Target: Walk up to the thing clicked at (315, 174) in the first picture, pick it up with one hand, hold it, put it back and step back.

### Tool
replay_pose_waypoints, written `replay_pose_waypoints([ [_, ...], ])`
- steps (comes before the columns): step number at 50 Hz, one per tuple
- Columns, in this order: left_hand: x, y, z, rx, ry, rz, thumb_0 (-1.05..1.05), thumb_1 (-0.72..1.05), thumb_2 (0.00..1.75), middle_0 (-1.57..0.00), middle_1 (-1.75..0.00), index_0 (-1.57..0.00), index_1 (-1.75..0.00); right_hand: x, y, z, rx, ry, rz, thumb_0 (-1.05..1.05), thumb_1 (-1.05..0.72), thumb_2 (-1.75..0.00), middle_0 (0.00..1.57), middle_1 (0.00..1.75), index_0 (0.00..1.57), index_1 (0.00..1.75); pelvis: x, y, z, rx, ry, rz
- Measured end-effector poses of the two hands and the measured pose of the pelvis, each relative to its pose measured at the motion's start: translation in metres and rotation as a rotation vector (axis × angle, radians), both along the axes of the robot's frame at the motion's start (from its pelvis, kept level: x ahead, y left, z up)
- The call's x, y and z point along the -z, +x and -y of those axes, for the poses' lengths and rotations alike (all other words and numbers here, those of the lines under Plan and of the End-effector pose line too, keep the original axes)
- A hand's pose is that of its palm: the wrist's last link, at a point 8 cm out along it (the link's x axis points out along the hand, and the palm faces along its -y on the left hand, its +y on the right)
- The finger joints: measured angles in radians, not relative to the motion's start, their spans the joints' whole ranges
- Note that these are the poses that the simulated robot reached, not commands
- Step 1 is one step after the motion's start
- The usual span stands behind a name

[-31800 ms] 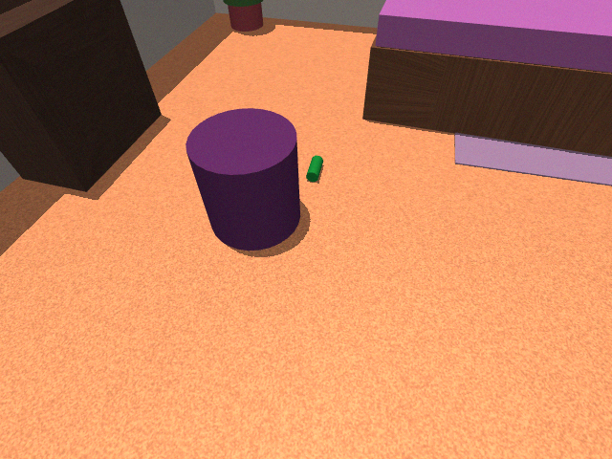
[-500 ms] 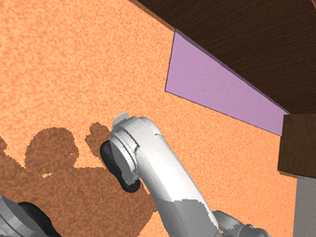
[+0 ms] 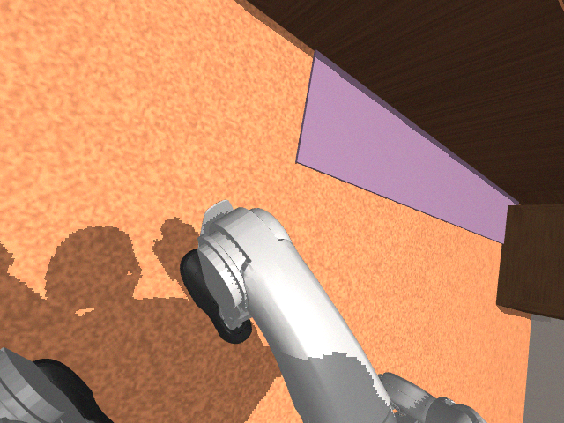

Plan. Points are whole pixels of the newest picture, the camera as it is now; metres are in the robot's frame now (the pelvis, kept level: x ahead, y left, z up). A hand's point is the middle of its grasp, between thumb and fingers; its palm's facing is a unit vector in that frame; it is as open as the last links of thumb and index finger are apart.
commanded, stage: close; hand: left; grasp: from above
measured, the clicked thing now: out of the picture +0.49 +0.33 -0.31
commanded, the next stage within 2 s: settle in 0.32 s
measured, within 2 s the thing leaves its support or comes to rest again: leaves its support in 0.84 s
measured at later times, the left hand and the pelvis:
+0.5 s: hand out of the picture +0.47 +0.32 -0.28, palm faces -0.13 -0.39 -0.91, open 9.6 cm; pelvis +0.00 +0.00 +0.00, yaw +0 degrees
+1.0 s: hand out of the picture +0.48 +0.34 -0.24, palm faces -0.08 -0.41 -0.91, open 9.2 cm; pelvis +0.00 +0.00 +0.01, yaw +0 degrees
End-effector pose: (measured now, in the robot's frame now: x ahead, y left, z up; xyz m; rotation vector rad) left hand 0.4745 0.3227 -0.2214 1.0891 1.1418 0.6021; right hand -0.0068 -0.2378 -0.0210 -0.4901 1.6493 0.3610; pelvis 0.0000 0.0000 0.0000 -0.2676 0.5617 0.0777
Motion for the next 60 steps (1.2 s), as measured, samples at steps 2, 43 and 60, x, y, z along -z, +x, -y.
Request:
replay_pose_waypoints([
  [2, 0.000, 0.000, 0.000, -0.001, -0.003, 0.001, 0.00, -0.01, 0.81, -0.47, -0.82, -0.47, -0.82, 0.000, 0.000, 0.000, -0.002, 0.001, -0.001, 0.00, -0.89, -0.90, 0.19, 0.29, 0.20, 0.30, 0.000, 0.000, 0.000, -0.001, 0.001, 0.000],
  [43, -0.015, 0.002, -0.010, -0.039, -0.029, 0.023, 0.00, 0.10, 0.52, -0.62, -0.65, -0.68, -0.66, -0.001, 0.001, 0.002, 0.027, -0.003, 0.021, 0.00, -0.91, -0.90, 0.19, 0.29, 0.20, 0.30, -0.003, -0.002, 0.001, 0.001, 0.007, -0.010],
  [60, -0.077, 0.002, -0.036, -0.017, -0.018, -0.005, 0.00, 0.11, 0.47, -0.67, -0.58, -0.72, -0.59, 0.008, 0.003, 0.010, 0.109, -0.028, 0.095, 0.00, -0.91, -0.90, 0.19, 0.29, 0.20, 0.30, -0.006, 0.000, 0.002, -0.008, 0.032, -0.036],
])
